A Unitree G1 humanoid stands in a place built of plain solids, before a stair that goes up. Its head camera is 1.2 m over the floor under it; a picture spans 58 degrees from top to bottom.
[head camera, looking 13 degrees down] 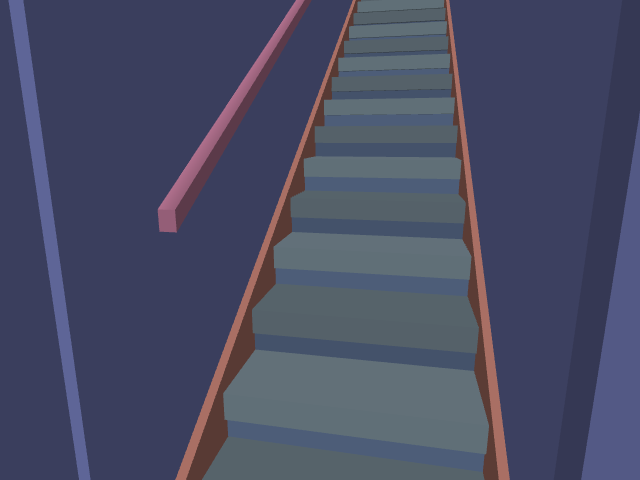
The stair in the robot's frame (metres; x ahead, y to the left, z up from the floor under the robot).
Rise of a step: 0.18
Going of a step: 0.30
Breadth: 0.85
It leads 11 degrees to the right of straight ahead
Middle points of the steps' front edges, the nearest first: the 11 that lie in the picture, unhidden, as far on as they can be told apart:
1.22 -0.09 0.37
1.51 -0.15 0.55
1.81 -0.21 0.73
2.10 -0.27 0.91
2.39 -0.33 1.10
2.68 -0.38 1.28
2.97 -0.44 1.46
3.27 -0.50 1.65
3.56 -0.56 1.83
3.85 -0.62 2.01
4.14 -0.68 2.20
